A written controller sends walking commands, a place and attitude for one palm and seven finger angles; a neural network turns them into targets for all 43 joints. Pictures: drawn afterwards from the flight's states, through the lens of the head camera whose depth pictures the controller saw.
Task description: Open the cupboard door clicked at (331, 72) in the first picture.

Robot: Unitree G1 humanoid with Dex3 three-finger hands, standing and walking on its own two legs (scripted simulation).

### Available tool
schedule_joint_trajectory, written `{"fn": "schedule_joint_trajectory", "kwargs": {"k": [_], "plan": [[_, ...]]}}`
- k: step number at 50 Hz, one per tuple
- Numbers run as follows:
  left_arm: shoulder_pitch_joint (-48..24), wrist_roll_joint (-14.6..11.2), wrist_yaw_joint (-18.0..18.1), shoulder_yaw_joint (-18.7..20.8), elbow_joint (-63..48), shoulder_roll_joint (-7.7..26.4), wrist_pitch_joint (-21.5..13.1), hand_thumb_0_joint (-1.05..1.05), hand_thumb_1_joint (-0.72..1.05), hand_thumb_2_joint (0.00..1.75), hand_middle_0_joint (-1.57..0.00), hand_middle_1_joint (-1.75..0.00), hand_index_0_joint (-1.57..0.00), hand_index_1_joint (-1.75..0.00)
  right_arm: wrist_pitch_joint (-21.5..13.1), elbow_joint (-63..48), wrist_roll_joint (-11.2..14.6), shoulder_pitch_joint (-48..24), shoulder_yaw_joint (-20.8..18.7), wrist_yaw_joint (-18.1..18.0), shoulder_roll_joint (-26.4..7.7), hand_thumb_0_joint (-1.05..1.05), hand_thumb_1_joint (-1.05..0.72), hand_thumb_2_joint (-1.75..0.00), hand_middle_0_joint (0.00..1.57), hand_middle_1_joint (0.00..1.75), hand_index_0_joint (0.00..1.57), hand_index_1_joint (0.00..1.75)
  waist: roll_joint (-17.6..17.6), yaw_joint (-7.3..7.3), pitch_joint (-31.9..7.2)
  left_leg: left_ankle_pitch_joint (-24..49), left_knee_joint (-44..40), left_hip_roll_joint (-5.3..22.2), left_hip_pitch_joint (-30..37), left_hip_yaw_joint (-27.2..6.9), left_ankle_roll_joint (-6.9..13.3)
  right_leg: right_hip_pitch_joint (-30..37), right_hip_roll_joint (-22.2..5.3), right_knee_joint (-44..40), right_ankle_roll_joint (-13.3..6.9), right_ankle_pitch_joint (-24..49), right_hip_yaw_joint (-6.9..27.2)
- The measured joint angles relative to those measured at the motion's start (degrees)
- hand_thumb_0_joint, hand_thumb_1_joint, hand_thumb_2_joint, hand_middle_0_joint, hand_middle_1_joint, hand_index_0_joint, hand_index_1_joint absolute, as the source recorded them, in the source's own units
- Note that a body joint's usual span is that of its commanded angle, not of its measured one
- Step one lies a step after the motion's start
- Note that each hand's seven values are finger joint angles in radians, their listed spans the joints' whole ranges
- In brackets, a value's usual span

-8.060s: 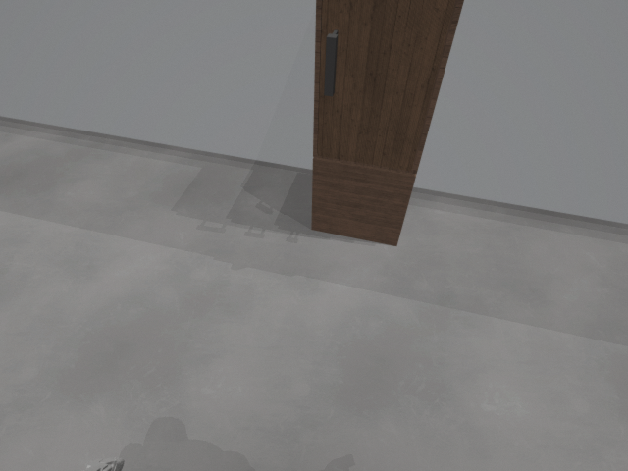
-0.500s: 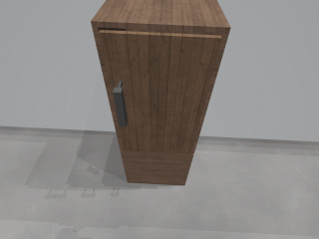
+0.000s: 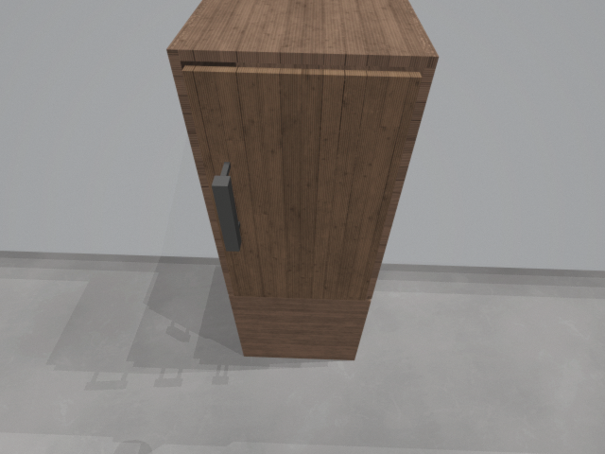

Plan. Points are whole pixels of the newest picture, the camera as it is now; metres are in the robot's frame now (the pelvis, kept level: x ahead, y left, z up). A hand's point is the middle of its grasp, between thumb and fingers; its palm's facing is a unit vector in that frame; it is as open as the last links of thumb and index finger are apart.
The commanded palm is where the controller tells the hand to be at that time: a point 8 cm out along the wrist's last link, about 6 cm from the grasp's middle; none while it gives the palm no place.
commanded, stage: raise the hand with hooked fingers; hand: left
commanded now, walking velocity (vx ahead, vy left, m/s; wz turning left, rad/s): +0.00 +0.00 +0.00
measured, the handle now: (230, 207) +0.52 +0.17 +0.00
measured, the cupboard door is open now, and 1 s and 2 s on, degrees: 0 0 0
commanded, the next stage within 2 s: none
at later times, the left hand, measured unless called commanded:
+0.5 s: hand (178, 441) +0.16 +0.18 -0.07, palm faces +0.07 -1.00 +0.00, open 8.6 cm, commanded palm +0.14 +0.24 -0.05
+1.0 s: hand (153, 388) +0.21 +0.21 -0.02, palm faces +0.04 -1.00 -0.06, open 11.6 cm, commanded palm +0.18 +0.27 -0.01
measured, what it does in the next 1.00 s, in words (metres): lowers itself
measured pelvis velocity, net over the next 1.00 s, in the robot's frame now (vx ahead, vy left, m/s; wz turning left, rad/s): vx -0.02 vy -0.03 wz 0.00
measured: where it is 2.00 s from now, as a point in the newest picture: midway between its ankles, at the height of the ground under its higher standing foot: outside the picture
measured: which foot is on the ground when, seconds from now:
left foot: down 0.00-1.00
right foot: down 0.00-1.00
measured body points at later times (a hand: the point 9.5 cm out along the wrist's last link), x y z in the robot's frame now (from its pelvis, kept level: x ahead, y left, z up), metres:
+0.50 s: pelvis -0.02 -0.04 -0.09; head +0.03 -0.02 +0.36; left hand +0.15 +0.23 -0.06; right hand +0.22 -0.28 -0.11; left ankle +0.01 +0.09 -0.74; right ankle +0.00 -0.14 -0.74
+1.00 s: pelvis -0.02 -0.03 -0.07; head +0.03 -0.03 +0.37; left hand +0.20 +0.27 -0.02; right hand +0.11 -0.29 -0.16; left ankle +0.01 +0.09 -0.74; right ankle +0.00 -0.14 -0.74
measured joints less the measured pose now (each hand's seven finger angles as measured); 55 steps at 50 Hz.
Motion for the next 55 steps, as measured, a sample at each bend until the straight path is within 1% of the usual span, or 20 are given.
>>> {"fn": "schedule_joint_trajectory", "kwargs": {"k": [5, 6, 7, 9, 11, 14, 18, 19, 20, 21, 23, 25, 27, 31, 34, 37, 41, 46, 50, 55], "plan": [[-0.5, 0.1, 0.4, -0.2, 0.3, 0.1, 0.1, 0.00, 0.91, 0.90, -0.20, -0.30, -0.20, -0.30, 0.3, 0.4, 0.2, -0.8, 0.1, 0.0, -0.2, 0.01, -0.92, -0.90, 0.20, 0.30, 0.20, 0.30, 0.0, 0.14, 0.6, -0.3, 0.3, 0.5, 0.0, -0.1, -0.3, 0.5, 0.5, -0.7, -0.1, 0.1, -0.2], [2.1, -2.2, 0.2, 1.3, -8.3, -0.1, 3.5, 0.00, 0.91, 0.90, -0.20, -0.30, -0.20, -0.30, 0.0, -1.8, 0.8, -0.2, 0.2, -0.1, -0.3, 0.01, -0.92, -0.90, 0.20, 0.30, 0.20, 0.30, -0.2, -0.05, 0.9, -0.6, 1.1, 0.6, -0.6, -0.2, -0.3, 0.1, 0.6, -0.2, -0.2, 0.0, -0.3], [5.5, -3.7, 0.4, 2.4, -19.1, 0.0, 4.4, 0.01, 0.91, 0.90, -0.20, -0.30, -0.21, -0.30, -2.2, -4.4, 1.4, 1.0, 0.4, -0.8, -0.4, 0.02, -0.92, -0.90, 0.21, 0.30, 0.20, 0.30, -0.8, 0.32, 1.1, -0.8, 1.4, 0.5, -0.7, 0.0, -0.4, -0.6, 0.5, 0.9, -0.6, -0.4, 0.0], [10.3, -6.6, 2.1, 2.7, -36.2, 0.3, 1.5, 0.01, 0.90, 0.89, -0.20, -0.31, -0.21, -0.31, -7.5, -8.6, 2.4, 2.7, 0.2, -1.9, -0.8, 0.02, -0.92, -0.90, 0.21, 0.30, 0.20, 0.30, -1.6, 0.32, 0.0, -1.1, 2.1, 0.0, -1.8, 0.1, -0.6, -2.5, -0.2, 3.6, -1.3, -1.8, 0.2], [10.1, -8.6, 1.9, 3.8, -45.3, 0.0, -3.0, 0.01, 0.88, 0.88, -0.20, -0.32, -0.21, -0.32, -11.0, -12.7, 2.4, 2.5, -0.6, -2.1, -1.8, 0.02, -0.92, -0.90, 0.21, 0.30, 0.20, 0.30, -0.9, -0.65, -1.0, -1.9, 5.0, -0.1, -4.7, -0.7, -0.6, -4.7, -0.5, 6.0, -1.0, -3.0, -0.6], [6.4, -10.9, -2.6, 7.3, -49.0, 0.1, -14.5, 0.01, 0.84, 0.87, -0.20, -0.34, -0.21, -0.34, -13.2, -18.0, 1.6, -0.4, -1.9, -1.2, -3.1, 0.02, -0.91, -0.90, 0.21, 0.30, 0.20, 0.30, -0.5, -1.33, -4.1, -4.3, 11.9, 0.6, -12.7, -0.9, -0.9, -12.5, -0.3, 12.3, -1.2, -5.1, -0.7], [4.6, -14.1, -14.6, 10.5, -48.6, 1.3, -30.7, 0.00, 0.76, 0.84, -0.20, -0.39, -0.21, -0.39, -14.5, -24.7, 1.1, -5.3, -3.9, 1.2, -4.0, 0.01, -0.91, -0.90, 0.21, 0.30, 0.20, 0.30, -1.8, -0.79, -7.8, -9.4, 24.7, 2.3, -25.7, -0.3, -1.5, -26.0, 0.6, 25.0, -1.8, -9.8, 0.3], [4.7, -14.8, -17.7, 11.0, -48.5, 1.7, -32.9, 0.00, 0.74, 0.83, -0.21, -0.40, -0.21, -0.40, -14.6, -26.4, 1.3, -6.3, -4.3, 1.6, -4.3, 0.01, -0.91, -0.90, 0.21, 0.30, 0.20, 0.30, -2.1, -0.49, -8.2, -10.5, 27.8, 2.7, -28.5, -0.5, -1.9, -28.7, 0.8, 28.1, -2.1, -11.0, 0.3], [5.2, -15.5, -20.4, 11.3, -48.6, 2.0, -33.8, 0.00, 0.72, 0.82, -0.21, -0.42, -0.21, -0.42, -14.5, -28.0, 1.5, -7.2, -4.6, 1.7, -4.7, 0.01, -0.91, -0.90, 0.21, 0.30, 0.20, 0.30, -2.3, -0.14, -8.4, -11.7, 30.6, 3.0, -30.9, -0.7, -2.2, -31.1, 0.9, 30.9, -2.3, -12.2, 0.3], [5.8, -16.5, -22.5, 11.7, -48.8, 2.2, -33.5, 0.00, 0.70, 0.81, -0.21, -0.43, -0.22, -0.43, -14.3, -29.4, 1.8, -7.9, -4.8, 1.6, -5.1, 0.01, -0.90, -0.90, 0.21, 0.30, 0.20, 0.30, -2.5, 0.26, -8.6, -12.9, 33.1, 3.2, -32.9, -0.9, -2.2, -33.1, 1.0, 33.4, -2.7, -13.3, 0.2], [7.5, -18.2, -24.7, 12.5, -49.5, 2.3, -31.0, 0.00, 0.65, 0.79, -0.22, -0.46, -0.22, -0.46, -13.7, -31.7, 2.3, -8.7, -5.0, 0.9, -5.7, 0.01, -0.90, -0.90, 0.21, 0.30, 0.20, 0.30, -2.5, 1.11, -8.8, -14.5, 37.0, 3.5, -36.0, -1.6, -2.3, -35.9, 1.1, 37.0, -3.2, -15.0, -0.4], [9.0, -19.0, -24.7, 13.5, -51.0, 2.3, -28.2, 0.01, 0.60, 0.77, -0.22, -0.49, -0.23, -0.49, -13.3, -33.0, 2.6, -9.1, -4.9, -0.1, -5.8, 0.01, -0.90, -0.90, 0.20, 0.30, 0.20, 0.30, -2.2, 1.99, -8.8, -15.7, 39.8, 3.9, -38.0, -2.8, -3.1, -37.2, 1.4, 39.1, -3.5, -16.3, -1.4], [10.3, -19.1, -23.6, 14.6, -53.3, 2.4, -26.8, 0.01, 0.56, 0.75, -0.23, -0.52, -0.23, -0.52, -13.1, -33.2, 2.6, -9.0, -4.5, -1.0, -5.5, 0.01, -0.90, -0.90, 0.20, 0.30, 0.20, 0.30, -1.7, 2.74, -8.4, -16.4, 41.4, 4.3, -39.1, -4.0, -3.4, -37.6, 1.8, 40.0, -4.1, -16.9, -2.6], [9.4, -19.5, -23.7, 16.3, -57.2, 3.9, -27.1, 0.01, 0.46, 0.71, -0.23, -0.58, -0.24, -0.58, -12.9, -31.0, 2.4, -8.3, -2.6, -2.3, -3.9, 0.01, -0.90, -0.90, 0.20, 0.30, 0.20, 0.30, -0.7, 3.38, -8.1, -16.7, 42.8, 4.8, -40.7, -6.2, -4.0, -37.8, 2.4, 40.0, -4.7, -17.1, -4.6], [5.7, -20.5, -26.2, 17.2, -56.6, 5.6, -25.9, 0.01, 0.39, 0.68, -0.23, -0.62, -0.24, -0.62, -12.7, -28.8, 2.7, -7.6, -0.9, -2.7, -2.8, 0.01, -0.90, -0.90, 0.21, 0.30, 0.20, 0.30, 0.3, 2.93, -7.7, -16.3, 42.6, 5.1, -41.1, -7.0, -4.2, -37.8, 2.8, 39.2, -4.9, -16.5, -5.4], [2.5, -21.5, -28.2, 18.0, -54.5, 7.5, -22.2, 0.01, 0.32, 0.65, -0.24, -0.67, -0.25, -0.67, -12.1, -27.5, 3.0, -6.2, 0.3, -2.7, -1.9, 0.01, -0.90, -0.90, 0.21, 0.30, 0.21, 0.30, 1.1, 1.80, -7.3, -15.5, 41.3, 5.1, -40.4, -6.8, -4.2, -37.2, 2.9, 37.9, -4.8, -15.7, -5.3], [0.9, -22.6, -28.5, 19.5, -51.7, 8.7, -18.9, 0.01, 0.23, 0.61, -0.25, -0.73, -0.25, -0.73, -11.7, -27.0, 3.0, -3.4, 0.6, -2.8, -1.8, 0.01, -0.90, -0.90, 0.21, 0.30, 0.21, 0.30, 1.6, 0.19, -7.3, -14.2, 38.1, 5.0, -38.4, -5.5, -3.8, -35.9, 2.9, 35.3, -4.3, -14.2, -4.1], [0.9, -22.8, -26.7, 20.5, -50.5, 8.4, -20.4, 0.00, 0.12, 0.56, -0.25, -0.80, -0.26, -0.80, -12.1, -26.8, 3.0, -0.2, -0.4, -2.7, -3.7, 0.02, -0.90, -0.90, 0.21, 0.30, 0.21, 0.30, 1.5, -0.73, -7.4, -13.1, 35.3, 4.7, -36.3, -4.1, -3.1, -34.4, 2.6, 32.8, -3.6, -12.9, -2.7], [0.0, -22.2, -26.4, 20.0, -49.4, 8.2, -21.8, 0.00, 0.02, 0.52, -0.26, -0.86, -0.27, -0.86, -12.4, -26.9, 3.2, 0.9, -1.3, -2.9, -5.6, 0.02, -0.90, -0.90, 0.21, 0.30, 0.21, 0.30, 1.2, -0.85, -7.1, -12.8, 34.3, 4.3, -35.4, -3.5, -2.4, -33.6, 2.3, 31.8, -3.1, -12.4, -2.2], [-1.7, -21.6, -26.3, 19.6, -48.3, 8.8, -21.6, 0.00, -0.09, 0.47, -0.27, -0.94, -0.28, -0.94, -12.4, -27.7, 3.3, 0.6, -1.3, -3.2, -6.7, 0.02, -0.90, -0.90, 0.21, 0.30, 0.20, 0.30, 0.5, -0.90, -6.4, -12.6, 33.3, 3.9, -34.0, -3.0, -1.8, -32.1, 2.0, 30.4, -2.5, -11.9, -1.8]]}}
